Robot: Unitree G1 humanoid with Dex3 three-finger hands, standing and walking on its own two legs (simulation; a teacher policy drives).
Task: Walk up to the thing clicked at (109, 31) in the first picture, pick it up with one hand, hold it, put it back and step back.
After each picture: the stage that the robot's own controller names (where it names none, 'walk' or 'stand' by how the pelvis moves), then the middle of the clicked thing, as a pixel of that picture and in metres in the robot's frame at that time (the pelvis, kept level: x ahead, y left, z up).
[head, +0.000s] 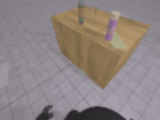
stand; (111, 27) +0.78 -0.13 +0.13
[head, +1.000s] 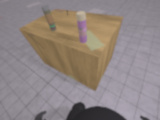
walk; (82, 28) +0.68 +0.14 +0.15
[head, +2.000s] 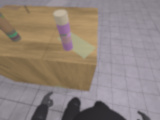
stand; (65, 33) +0.49 +0.21 +0.17
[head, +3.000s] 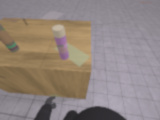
stand; (61, 44) +0.47 +0.23 +0.14
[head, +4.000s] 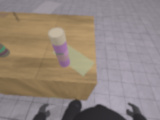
stand; (61, 51) +0.36 +0.21 +0.15
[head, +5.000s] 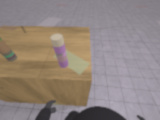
stand; (60, 53) +0.40 +0.24 +0.13
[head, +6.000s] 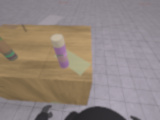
stand; (61, 53) +0.40 +0.23 +0.13
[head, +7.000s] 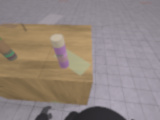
stand; (61, 53) +0.39 +0.23 +0.13
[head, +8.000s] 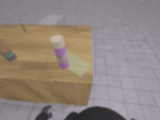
stand; (61, 54) +0.38 +0.23 +0.13
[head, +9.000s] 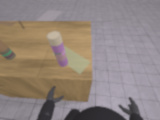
rise first; (59, 51) +0.39 +0.24 +0.13
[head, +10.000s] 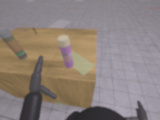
go down; (66, 53) +0.40 +0.23 +0.13
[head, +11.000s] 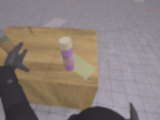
go down; (67, 56) +0.38 +0.20 +0.13
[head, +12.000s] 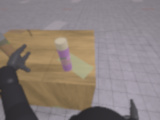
approach; (64, 56) +0.39 +0.21 +0.14
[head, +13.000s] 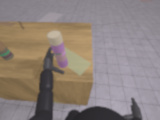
close; (59, 52) +0.39 +0.23 +0.15
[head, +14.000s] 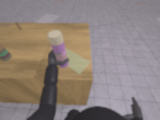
lift; (60, 51) +0.39 +0.22 +0.16
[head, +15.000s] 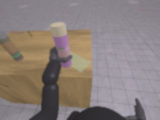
lift; (62, 47) +0.35 +0.19 +0.25
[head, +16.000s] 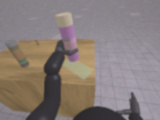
hold; (69, 40) +0.34 +0.15 +0.33
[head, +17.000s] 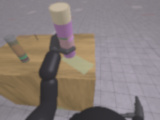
hold; (65, 36) +0.31 +0.15 +0.35
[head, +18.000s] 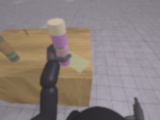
hold; (61, 46) +0.34 +0.19 +0.26
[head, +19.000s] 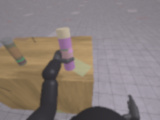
crouch; (66, 50) +0.35 +0.17 +0.24
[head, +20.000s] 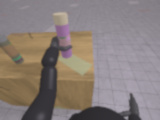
lower; (64, 38) +0.41 +0.19 +0.28
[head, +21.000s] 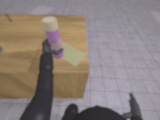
lower; (54, 40) +0.45 +0.24 +0.17
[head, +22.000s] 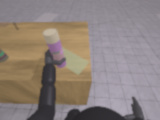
lower; (56, 51) +0.39 +0.23 +0.17
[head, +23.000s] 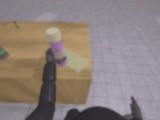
lower; (58, 50) +0.40 +0.23 +0.17
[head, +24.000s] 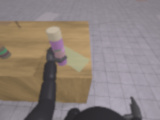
lower; (58, 49) +0.40 +0.23 +0.17
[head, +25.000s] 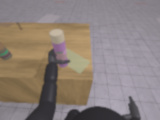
open; (60, 51) +0.39 +0.22 +0.16
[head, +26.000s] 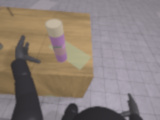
rise; (58, 44) +0.40 +0.21 +0.17
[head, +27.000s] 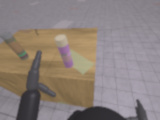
sink last; (65, 53) +0.40 +0.23 +0.14
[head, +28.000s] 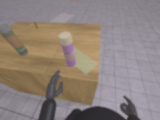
stand; (68, 51) +0.40 +0.21 +0.14
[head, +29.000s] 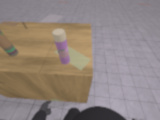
stand; (62, 48) +0.42 +0.23 +0.15
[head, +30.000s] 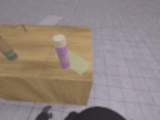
stand; (62, 53) +0.39 +0.22 +0.13
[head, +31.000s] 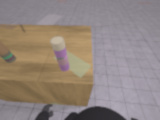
stand; (61, 56) +0.37 +0.22 +0.13
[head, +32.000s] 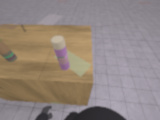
stand; (62, 55) +0.38 +0.22 +0.13
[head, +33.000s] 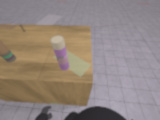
stand; (61, 55) +0.38 +0.22 +0.13
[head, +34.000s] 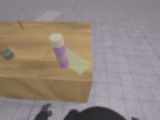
walk; (60, 53) +0.38 +0.22 +0.13
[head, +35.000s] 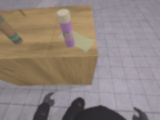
walk; (67, 31) +0.54 +0.22 +0.14
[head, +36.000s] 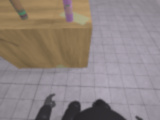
walk; (67, 5) +0.82 +0.28 +0.17
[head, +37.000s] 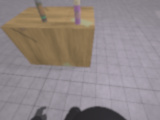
walk; (77, 12) +1.04 +0.24 +0.15
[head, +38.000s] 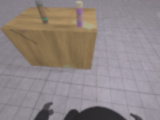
stand; (79, 15) +0.99 +0.20 +0.13
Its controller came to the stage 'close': yes
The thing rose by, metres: 0.24
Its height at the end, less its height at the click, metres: +0.00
